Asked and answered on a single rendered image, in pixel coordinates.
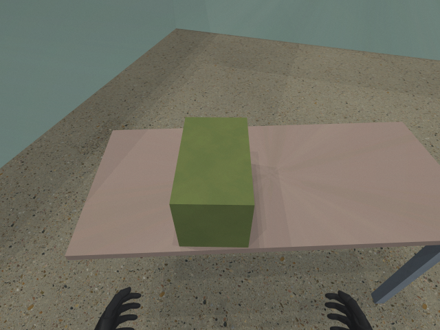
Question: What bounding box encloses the carton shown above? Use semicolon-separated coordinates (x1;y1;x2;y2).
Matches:
169;117;254;248

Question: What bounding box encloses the left robot hand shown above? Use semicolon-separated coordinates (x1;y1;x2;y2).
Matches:
94;287;141;330

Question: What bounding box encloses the right robot hand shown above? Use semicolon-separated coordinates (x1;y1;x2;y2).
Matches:
324;290;373;330

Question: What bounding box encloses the table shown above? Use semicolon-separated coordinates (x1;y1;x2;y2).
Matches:
65;122;440;304

